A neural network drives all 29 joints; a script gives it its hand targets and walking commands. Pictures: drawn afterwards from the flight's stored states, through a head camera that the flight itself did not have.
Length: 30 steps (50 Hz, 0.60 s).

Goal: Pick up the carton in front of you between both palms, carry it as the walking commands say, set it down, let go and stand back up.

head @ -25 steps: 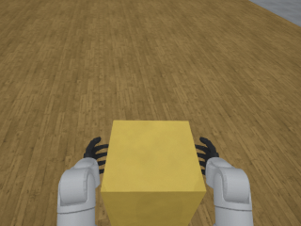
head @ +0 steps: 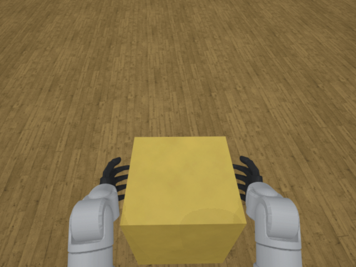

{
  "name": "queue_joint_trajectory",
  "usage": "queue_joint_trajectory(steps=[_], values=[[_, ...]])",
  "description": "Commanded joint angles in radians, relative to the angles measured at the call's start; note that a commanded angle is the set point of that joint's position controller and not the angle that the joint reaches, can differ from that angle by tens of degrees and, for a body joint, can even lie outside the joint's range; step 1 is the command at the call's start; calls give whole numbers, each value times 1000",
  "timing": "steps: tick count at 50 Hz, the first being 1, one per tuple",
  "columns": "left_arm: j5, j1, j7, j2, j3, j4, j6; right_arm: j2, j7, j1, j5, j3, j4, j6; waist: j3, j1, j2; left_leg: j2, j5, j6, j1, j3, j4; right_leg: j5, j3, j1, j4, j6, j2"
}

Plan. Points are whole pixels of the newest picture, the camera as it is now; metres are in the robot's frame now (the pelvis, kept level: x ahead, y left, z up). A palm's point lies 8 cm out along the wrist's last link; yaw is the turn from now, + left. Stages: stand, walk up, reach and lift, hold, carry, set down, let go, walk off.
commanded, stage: carry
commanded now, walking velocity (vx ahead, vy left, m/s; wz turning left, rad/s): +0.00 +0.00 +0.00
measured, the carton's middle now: (180, 202) +0.27 +0.00 -0.03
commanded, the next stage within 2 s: none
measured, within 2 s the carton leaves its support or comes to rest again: neither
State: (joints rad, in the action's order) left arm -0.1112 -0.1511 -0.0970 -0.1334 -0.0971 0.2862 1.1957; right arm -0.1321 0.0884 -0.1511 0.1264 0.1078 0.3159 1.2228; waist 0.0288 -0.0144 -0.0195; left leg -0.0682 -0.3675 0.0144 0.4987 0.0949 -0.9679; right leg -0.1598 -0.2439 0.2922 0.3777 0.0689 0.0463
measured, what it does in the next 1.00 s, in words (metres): walks ahead: left foot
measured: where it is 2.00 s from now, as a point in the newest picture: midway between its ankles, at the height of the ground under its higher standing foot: outside the picture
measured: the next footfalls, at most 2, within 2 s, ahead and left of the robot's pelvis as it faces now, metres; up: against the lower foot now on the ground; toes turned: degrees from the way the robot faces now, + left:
left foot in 0.18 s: +0.25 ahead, +0.12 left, +0.00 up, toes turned +9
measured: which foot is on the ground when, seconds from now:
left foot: up 0.00-0.16, down 0.18-1.00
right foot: down 0.00-1.00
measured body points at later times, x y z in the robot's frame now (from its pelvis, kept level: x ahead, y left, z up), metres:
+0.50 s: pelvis +0.18 +0.02 -0.01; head +0.18 +0.02 +0.44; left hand +0.47 +0.15 +0.05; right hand +0.45 -0.15 +0.04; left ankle +0.21 +0.11 -0.74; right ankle +0.03 -0.08 -0.73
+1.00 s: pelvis +0.15 -0.01 -0.02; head +0.14 -0.01 +0.43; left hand +0.46 +0.12 +0.00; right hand +0.44 -0.18 +0.00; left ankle +0.21 +0.11 -0.75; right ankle +0.03 -0.08 -0.74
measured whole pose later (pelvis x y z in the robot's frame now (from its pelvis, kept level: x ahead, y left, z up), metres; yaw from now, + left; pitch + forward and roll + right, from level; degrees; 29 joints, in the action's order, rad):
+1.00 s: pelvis +0.15 -0.01 -0.02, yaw -4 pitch +2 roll +1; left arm -0.24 -0.22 -0.03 -0.14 -0.17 -0.23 0.69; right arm -0.14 0.03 -0.21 0.25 0.17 -0.21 0.70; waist 0.07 0.00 0.02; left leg -0.07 -0.22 -0.01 0.38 0.20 -0.58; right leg -0.47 -0.14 0.10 0.54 0.02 0.04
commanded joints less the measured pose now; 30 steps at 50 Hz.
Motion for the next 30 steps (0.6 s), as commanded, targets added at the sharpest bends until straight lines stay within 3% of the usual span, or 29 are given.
queue_joint_trajectory(steps=[1, 4, 7, 8, 9, 10, 11, 12, 14, 16, 18, 20, 22, 25, 27, 30], values=[[454, -486, 275, -1000, 726, 184, -32, -990, -245, -477, -434, -760, 152, -60, 395, 3, 150, 0, 76, 7, -28, 11, 236, 612, 131, -334, -73, 68, 235], [450, -452, 273, -961, 728, 223, -28, -950, -232, -464, -431, -763, 215, -56, 402, -3, 183, 38, 238, 3, -105, 59, 379, 689, 74, -338, -27, 47, 211], [429, -422, 267, -916, 720, 219, -9, -902, -236, -434, -426, -752, 215, -31, 379, 8, 142, 38, 478, 0, -251, 98, 595, 519, 33, -291, 80, -12, 165], [417, -409, 265, -897, 715, 203, 0, -886, -242, -427, -421, -746, 205, -20, 364, 10, 113, 9, 573, 1, -340, 88, 662, 412, 33, -232, 119, -45, 150], [404, -400, 263, -876, 708, 180, 8, -864, -248, -423, -416, -733, 188, -7, 379, 9, 81, -76, 764, -10, -470, 20, 631, 253, 41, -135, 162, -76, 134], [399, -418, 262, -861, 709, 175, 21, -844, -253, -431, -410, -719, 155, -1, 426, 9, -26, -209, 1122, -77, -613, -101, 509, -13, 81, -43, 211, -111, 91], [397, -413, 261, -847, 715, 166, 36, -840, -257, -396, -402, -703, 107, 0, 450, 15, -116, -258, 1143, -152, -682, -166, 485, -179, 124, 26, 198, -120, 70], [400, -431, 264, -847, 719, 156, 43, -848, -259, -373, -398, -691, 74, -3, 441, 15, -153, -254, 1070, -166, -653, -178, 514, -233, 131, 29, 176, -119, 57], [407, -468, 271, -876, 726, 120, 42, -886, -261, -394, -391, -682, 32, -8, 424, 11, -135, -203, 1030, -135, -591, -123, 506, -172, 136, -49, 39, -112, 49], [416, -489, 278, -908, 733, 85, 28, -914, -265, -419, -391, -688, 6, -20, 416, 14, -105, -155, 1053, -101, -558, -71, 461, 15, 129, -111, 8, -116, 53], [412, -484, 283, -933, 737, 44, 5, -934, -267, -426, -388, -701, -15, -42, 434, 15, -47, -129, 1073, -97, -521, -43, 417, 229, 128, -163, 65, -117, 69], [400, -464, 287, -961, 738, 10, -29, -953, -269, -445, -387, -724, -12, -71, 454, 14, 1, -111, 1060, -103, -506, -24, 391, 345, 133, -167, 113, -115, 79], [382, -464, 288, -967, 735, -5, -68, -957, -273, -458, -378, -732, -21, -105, 457, 15, 5, -106, 1083, -110, -525, -18, 391, 334, 130, -135, 131, -118, 72], [358, -461, 286, -958, 727, -14, -135, -946, -276, -469, -367, -744, -16, -166, 437, 13, -16, -114, 1116, -119, -554, -26, 403, 196, 125, -106, 66, -119, 52], [342, -450, 285, -939, 719, -17, -176, -933, -273, -461, -353, -744, -19, -205, 423, 13, -6, -108, 1039, -110, -516, -22, 397, 260, 129, -153, 27, -114, 60], [308, -407, 283, -899, 695, -41, -227, -905, -267, -427, -321, -729, -40, -255, 422, 8, 86, -69, 763, -77, -366, 20, 376, 652, 150, -289, 113, -105, 121]])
